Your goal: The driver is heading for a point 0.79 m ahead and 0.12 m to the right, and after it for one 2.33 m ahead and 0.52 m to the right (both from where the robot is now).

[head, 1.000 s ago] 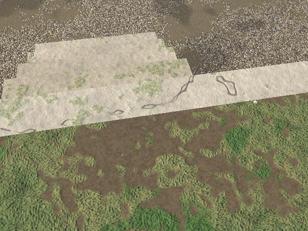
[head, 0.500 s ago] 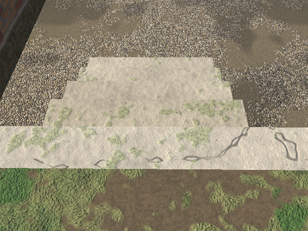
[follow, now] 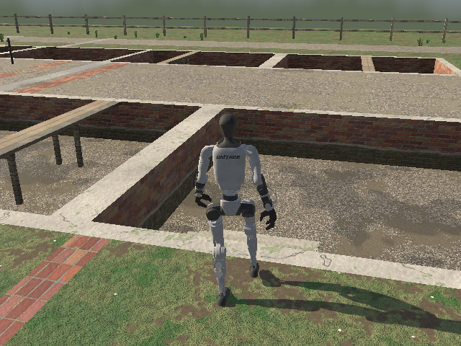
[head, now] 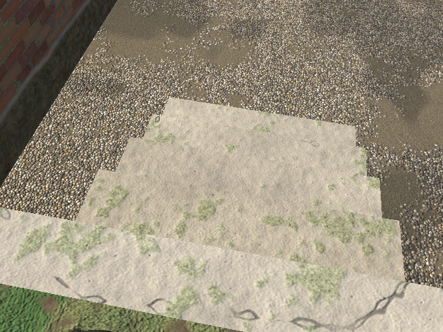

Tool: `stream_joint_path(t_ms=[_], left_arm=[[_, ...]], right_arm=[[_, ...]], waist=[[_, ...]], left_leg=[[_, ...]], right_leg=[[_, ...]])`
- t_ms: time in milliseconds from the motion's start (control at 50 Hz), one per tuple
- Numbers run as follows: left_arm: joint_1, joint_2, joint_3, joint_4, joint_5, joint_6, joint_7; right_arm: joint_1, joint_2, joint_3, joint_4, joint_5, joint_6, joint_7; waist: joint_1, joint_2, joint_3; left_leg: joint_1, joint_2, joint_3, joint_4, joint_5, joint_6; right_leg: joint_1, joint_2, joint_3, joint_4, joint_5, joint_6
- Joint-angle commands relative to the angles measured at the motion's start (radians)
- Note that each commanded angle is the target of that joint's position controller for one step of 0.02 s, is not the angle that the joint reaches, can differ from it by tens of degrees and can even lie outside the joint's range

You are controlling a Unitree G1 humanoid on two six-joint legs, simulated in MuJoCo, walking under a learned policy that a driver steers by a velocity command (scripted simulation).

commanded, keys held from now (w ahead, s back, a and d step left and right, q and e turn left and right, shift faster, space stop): w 0.22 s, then no key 0.38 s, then e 0.34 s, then w+e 0.06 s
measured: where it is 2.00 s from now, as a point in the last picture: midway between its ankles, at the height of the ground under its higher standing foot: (244, 286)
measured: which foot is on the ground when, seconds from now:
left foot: down 0.00-0.14, up 0.16-0.58, down 0.60-0.90, up 0.92-1.00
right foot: up 0.00-0.12, down 0.14-1.00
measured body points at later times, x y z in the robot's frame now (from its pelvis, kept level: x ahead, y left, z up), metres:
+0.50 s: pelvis +0.24 -0.05 +0.00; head +0.27 -0.06 +0.45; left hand +0.23 +0.20 -0.13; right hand +0.38 -0.28 -0.13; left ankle +0.33 +0.09 -0.70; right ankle +0.23 -0.12 -0.74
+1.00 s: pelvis +0.28 -0.03 -0.01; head +0.29 -0.04 +0.44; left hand +0.35 +0.24 -0.14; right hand +0.37 -0.31 -0.13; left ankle +0.29 +0.07 -0.70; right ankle +0.26 -0.13 -0.74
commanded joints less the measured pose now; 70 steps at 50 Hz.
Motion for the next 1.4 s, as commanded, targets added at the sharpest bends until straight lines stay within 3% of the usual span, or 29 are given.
stream_joint_path(t_ms=[20,80,120,140,160,180,200,220,260,340,500,580,600,620,640,680,840,880,940,980,1020,1080,1140,1160,1180,1200,1220,1260,1400], left_arm=[[-0.142,0.053,0.0,-0.109,-0.006,-0.02,-0.005],[-0.092,0.076,0.004,-0.11,-0.01,-0.033,0.0],[0.12,0.124,0.026,-0.046,-0.014,-0.046,0.016],[0.273,0.152,0.039,-0.008,-0.007,-0.055,0.028],[0.433,0.234,0.055,0.006,0.01,-0.057,0.04],[0.424,0.291,0.075,0.034,0.007,-0.042,0.029],[0.325,0.19,0.058,0.01,-0.024,-0.029,0.017],[0.232,0.117,0.04,-0.007,-0.027,-0.03,0.015],[0.209,0.077,0.024,0.008,-0.018,-0.046,0.018],[0.28,0.086,0.017,0.062,-0.029,-0.081,0.013],[0.338,0.097,0.002,0.097,-0.031,-0.038,0.024],[0.315,0.091,-0.005,0.102,-0.038,-0.017,0.038],[0.337,0.082,-0.008,0.105,-0.034,-0.017,0.041],[0.421,0.051,-0.017,0.104,-0.028,-0.018,0.041],[0.528,-0.006,-0.028,0.138,-0.053,-0.005,0.044],[0.389,0.061,-0.009,0.111,-0.039,0.027,0.054],[0.36,0.05,0.011,0.059,-0.017,0.057,0.041],[0.357,0.085,0.023,0.04,-0.016,0.058,0.045],[0.373,0.221,0.068,-0.002,-0.006,0.055,0.056],[0.348,0.206,0.076,-0.013,-0.009,0.059,0.064],[0.281,0.159,0.069,-0.042,-0.019,0.065,0.056],[0.303,0.172,0.082,-0.051,-0.018,0.06,0.036],[0.207,0.175,0.093,-0.089,-0.029,0.06,0.03],[0.211,0.117,0.081,-0.105,-0.036,0.051,0.033],[0.215,0.025,0.054,-0.157,-0.043,0.041,0.031],[0.174,0.112,0.066,-0.167,-0.015,0.037,0.031],[0.158,0.146,0.077,-0.158,-0.011,0.035,0.021],[0.217,0.137,0.079,-0.121,-0.008,0.036,-0.006],[0.11,0.082,0.052,-0.161,-0.008,0.053,-0.03]], right_arm=[[0.11,-0.122,-0.018,-0.023,-0.008,-0.007,-0.011],[0.073,-0.146,-0.017,-0.037,-0.018,-0.016,-0.022],[0.034,-0.176,-0.022,-0.043,-0.018,-0.024,-0.019],[0.016,-0.172,-0.02,-0.052,-0.013,-0.029,-0.013],[0.049,-0.099,-0.003,-0.088,-0.009,-0.034,-0.007],[0.225,-0.055,-0.001,-0.067,0.028,-0.023,-0.003],[0.157,-0.126,-0.008,-0.052,-0.016,-0.011,-0.01],[0.041,-0.121,-0.008,-0.079,-0.023,-0.012,-0.002],[-0.023,-0.088,-0.001,-0.101,-0.024,-0.004,0.005],[0.01,-0.057,0.002,-0.091,-0.026,0.028,0.01],[-0.182,-0.013,0.043,-0.117,-0.015,0.043,0.002],[-0.15,-0.015,0.047,-0.087,-0.022,0.029,-0.016],[-0.122,-0.044,0.044,-0.073,-0.029,0.018,-0.022],[-0.076,-0.116,0.03,-0.065,-0.033,0.01,-0.028],[-0.106,-0.113,0.032,-0.06,-0.008,0.022,-0.035],[-0.2,-0.069,0.042,-0.096,-0.003,0.034,-0.038],[-0.259,-0.117,-0.004,-0.122,-0.006,0.084,-0.061],[-0.258,-0.108,-0.012,-0.134,-0.008,0.096,-0.062],[-0.331,-0.063,-0.005,-0.19,-0.002,0.106,-0.046],[-0.316,-0.064,-0.002,-0.209,-0.009,0.094,-0.025],[-0.333,-0.091,-0.001,-0.227,-0.018,0.067,-0.01],[-0.333,-0.074,0.014,-0.252,-0.015,0.045,0.002],[-0.129,-0.068,0.015,-0.214,-0.004,0.028,-0.019],[-0.038,-0.141,-0.002,-0.198,-0.017,0.018,-0.033],[0.017,-0.273,-0.025,-0.213,-0.033,0.017,-0.036],[-0.033,-0.28,-0.033,-0.209,-0.044,0.021,-0.037],[-0.087,-0.201,-0.014,-0.225,-0.037,0.019,-0.031],[-0.151,-0.135,0.004,-0.243,-0.024,0.003,-0.024],[0.017,-0.123,0.003,-0.176,-0.016,-0.029,0.0]], waist=[[-0.032,0.113,0.006],[0.016,0.129,-0.001],[0.115,0.12,-0.09],[0.19,0.092,-0.173],[0.216,-0.036,-0.327],[0.124,-0.272,-0.399],[0.106,-0.06,-0.252],[0.099,0.008,-0.107],[0.07,0.017,-0.021],[0.033,-0.044,-0.073],[0.082,-0.08,-0.087],[0.055,-0.037,-0.051],[0.052,0.019,-0.06],[0.089,0.12,-0.122],[0.12,0.235,-0.166],[0.091,0.181,-0.095],[0.111,0.094,-0.047],[0.097,-0.027,-0.022],[0.14,-0.2,0.01],[0.1,-0.066,-0.036],[0.087,-0.07,-0.029],[0.113,-0.103,-0.047],[-0.002,-0.066,-0.061],[-0.026,0.063,-0.083],[-0.024,0.289,-0.117],[0.008,0.192,-0.004],[0.042,0.108,0.058],[0.084,0.138,0.056],[0.04,0.147,0.032]], left_leg=[[0.081,0.259,-0.156,0.005,0.623,0.077],[0.091,0.29,-0.154,0.058,0.757,0.05],[0.08,0.262,-0.124,0.258,0.95,0.016],[-0.021,0.221,-0.09,0.453,0.82,0.001],[-0.178,0.144,-0.029,0.754,0.404,-0.018],[-0.456,-0.02,0.012,1.029,-0.284,-0.056],[-0.551,0.063,-0.025,1.086,-0.21,-0.045],[-0.567,0.095,-0.014,1.046,-0.122,-0.049],[-0.526,0.133,0.006,0.973,-0.081,-0.063],[-0.451,0.112,0.04,0.866,-0.059,-0.102],[-0.335,0.135,0.15,0.431,0.148,-0.123],[-0.191,0.141,0.136,0.186,0.199,-0.086],[-0.095,0.198,0.063,0.095,0.366,-0.077],[0.041,0.362,-0.07,0.145,0.684,-0.048],[0.037,0.457,-0.138,0.168,0.768,0.081],[-0.114,0.431,-0.149,0.088,0.499,0.102],[-0.265,0.366,0.039,0.095,0.073,0.02],[-0.287,0.28,0.135,0.211,-0.001,-0.03],[-0.495,0.077,0.171,0.645,-0.248,-0.116],[-0.568,0.116,0.069,0.774,-0.243,-0.107],[-0.585,0.139,0.078,0.651,-0.177,-0.115],[-0.446,0.106,0.109,0.445,-0.201,-0.133],[-0.057,0.083,0.133,0.095,-0.005,-0.119],[0.128,0.225,-0.017,0.03,-0.11,-0.101],[0.198,0.525,-0.459,-0.103,-0.44,-0.021],[0.043,0.576,-0.533,-0.133,-0.482,0.046],[-0.025,0.532,-0.453,-0.122,-0.471,0.058],[-0.048,0.418,-0.229,-0.14,-0.274,0.016],[-0.004,0.378,0.048,-0.076,0.275,0.029]], right_leg=[[-0.022,0.059,-0.063,-0.102,0.041,-0.024],[0.134,0.093,-0.063,-0.209,-0.016,-0.079],[0.392,0.147,-0.077,-0.273,-0.053,-0.119],[0.61,0.086,-0.026,-0.307,-0.016,-0.148],[0.836,-0.163,0.249,-0.282,-0.04,-0.197],[0.989,-0.346,0.696,-0.415,-0.018,-0.346],[0.853,-0.293,0.672,-0.457,-0.218,-0.32],[0.701,-0.245,0.505,-0.486,-0.23,-0.296],[0.557,-0.168,0.293,-0.503,0.181,-0.262],[0.524,-0.118,0.091,-0.485,0.707,-0.248],[0.52,-0.061,-0.02,-0.44,0.676,-0.205],[0.496,-0.082,0.044,-0.36,0.412,-0.186],[0.463,-0.056,0.049,-0.323,0.25,-0.147],[0.404,-0.003,0.029,-0.253,-0.066,-0.119],[0.392,0.077,-0.014,-0.21,-0.41,-0.108],[0.399,0.108,-0.027,-0.181,-0.421,-0.095],[0.379,0.084,-0.003,-0.151,-0.236,-0.12],[0.338,0.016,0.144,-0.251,-0.081,-0.146],[0.398,-0.205,0.518,-0.472,0.152,-0.329],[0.46,-0.151,0.478,-0.476,-0.144,-0.348],[0.498,-0.076,0.429,-0.511,-0.374,-0.296],[0.491,-0.026,0.397,-0.486,-0.364,-0.279],[0.275,0.06,0.364,-0.366,-0.407,-0.206],[0.105,0.142,0.273,-0.183,-0.51,-0.152],[-0.089,0.279,0.122,0.092,-0.597,-0.11],[-0.15,0.184,0.139,0.209,-0.488,-0.106],[-0.14,0.145,0.145,0.254,-0.404,-0.106],[-0.094,0.116,0.101,0.286,-0.283,-0.075],[-0.09,0.108,0.063,0.203,-0.11,-0.06]])
Keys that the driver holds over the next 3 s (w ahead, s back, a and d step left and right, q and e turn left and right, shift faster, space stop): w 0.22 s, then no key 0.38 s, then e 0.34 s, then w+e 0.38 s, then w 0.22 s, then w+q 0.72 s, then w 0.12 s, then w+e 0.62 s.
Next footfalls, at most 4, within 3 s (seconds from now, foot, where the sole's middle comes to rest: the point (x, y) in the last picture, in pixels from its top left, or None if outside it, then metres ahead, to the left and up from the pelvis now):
0.14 right None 0.27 -0.12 -0.78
0.60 left None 0.38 0.06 -0.78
1.16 left None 0.35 0.08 -0.78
1.62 right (280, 306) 0.52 -0.22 -0.78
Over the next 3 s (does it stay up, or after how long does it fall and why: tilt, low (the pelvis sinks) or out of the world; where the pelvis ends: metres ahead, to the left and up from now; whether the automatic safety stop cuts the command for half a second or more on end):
stays up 1.08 -0.26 -0.33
